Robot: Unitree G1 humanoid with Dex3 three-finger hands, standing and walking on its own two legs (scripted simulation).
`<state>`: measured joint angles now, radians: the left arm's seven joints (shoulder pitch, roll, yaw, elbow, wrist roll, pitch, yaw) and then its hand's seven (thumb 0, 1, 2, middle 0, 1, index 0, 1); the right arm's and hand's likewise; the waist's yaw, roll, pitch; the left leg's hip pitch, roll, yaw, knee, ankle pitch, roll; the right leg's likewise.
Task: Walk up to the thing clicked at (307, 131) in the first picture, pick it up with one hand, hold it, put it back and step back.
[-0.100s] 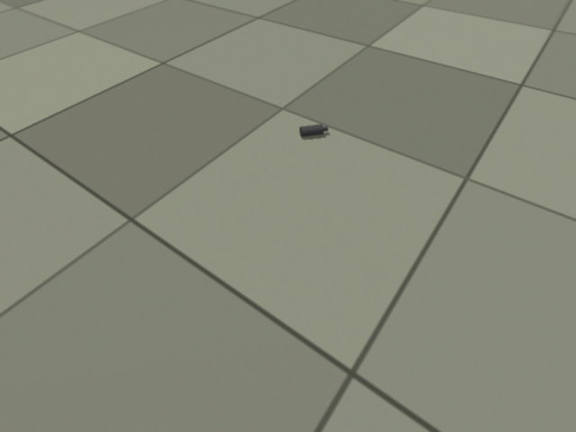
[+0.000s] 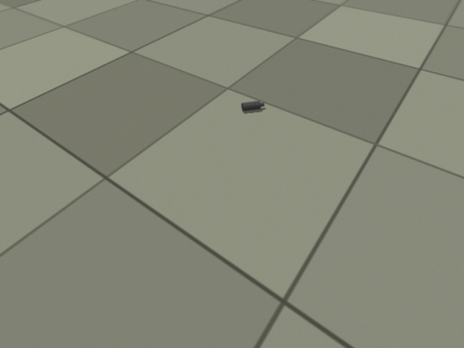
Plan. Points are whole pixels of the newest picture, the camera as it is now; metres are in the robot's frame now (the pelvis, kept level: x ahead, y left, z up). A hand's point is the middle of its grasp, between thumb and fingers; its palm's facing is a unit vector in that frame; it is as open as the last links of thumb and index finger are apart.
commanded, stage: stand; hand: left
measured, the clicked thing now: (253, 105) +1.87 -0.08 -0.75
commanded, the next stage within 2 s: walk up in 1.02 s
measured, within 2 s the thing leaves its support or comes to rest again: neither
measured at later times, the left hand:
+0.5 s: hand out of the picture +0.08 +0.25 -0.16, palm faces -0.02 -0.94 -0.34, open 7.4 cm
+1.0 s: hand out of the picture +0.08 +0.25 -0.16, palm faces -0.02 -0.94 -0.34, open 7.4 cm
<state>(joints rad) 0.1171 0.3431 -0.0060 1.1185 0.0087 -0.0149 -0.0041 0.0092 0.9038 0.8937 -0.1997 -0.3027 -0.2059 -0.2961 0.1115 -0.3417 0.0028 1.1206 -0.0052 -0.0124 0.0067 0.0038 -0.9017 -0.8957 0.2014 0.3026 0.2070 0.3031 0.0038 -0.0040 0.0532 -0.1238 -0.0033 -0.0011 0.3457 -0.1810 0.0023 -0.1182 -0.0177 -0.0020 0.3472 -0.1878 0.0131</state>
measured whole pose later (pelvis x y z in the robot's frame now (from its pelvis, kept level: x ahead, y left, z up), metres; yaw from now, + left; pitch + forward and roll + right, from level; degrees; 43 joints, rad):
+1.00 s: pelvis +0.01 +0.00 +0.00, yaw +0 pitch -2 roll +0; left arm 0.12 0.35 0.00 1.11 0.01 -0.01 0.00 0.01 0.90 0.89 -0.20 -0.30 -0.21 -0.30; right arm 0.11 -0.35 0.01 1.12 -0.01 -0.01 0.01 0.00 -0.90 -0.90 0.20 0.30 0.21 0.30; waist 0.00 0.00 0.05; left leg -0.11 0.00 0.00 0.33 -0.18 0.00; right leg -0.10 -0.02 -0.01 0.32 -0.18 0.01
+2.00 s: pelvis +0.37 -0.12 -0.01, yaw +3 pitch -3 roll +2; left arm 0.21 0.46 0.08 0.91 0.02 -0.02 -0.12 0.01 0.91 0.89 -0.20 -0.30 -0.20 -0.30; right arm 0.36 -0.42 -0.05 0.88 0.00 -0.12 0.04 0.00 -0.90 -0.90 0.21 0.30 0.21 0.30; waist -0.02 -0.09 0.05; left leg -0.12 0.04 0.11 0.48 -0.31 0.00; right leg -0.56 -0.15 0.01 0.85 -0.23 0.00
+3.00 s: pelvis +0.88 -0.28 -0.03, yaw +4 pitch -2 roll +1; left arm 0.21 0.46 0.11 0.88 0.03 -0.03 -0.12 0.01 0.91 0.89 -0.20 -0.30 -0.20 -0.30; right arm 0.38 -0.47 -0.06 0.91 -0.01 -0.09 0.02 0.00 -0.90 -0.90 0.21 0.30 0.21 0.30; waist -0.01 0.00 0.03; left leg -0.16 0.17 0.07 0.69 -0.45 -0.02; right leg -0.43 -0.10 -0.06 0.67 -0.19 0.00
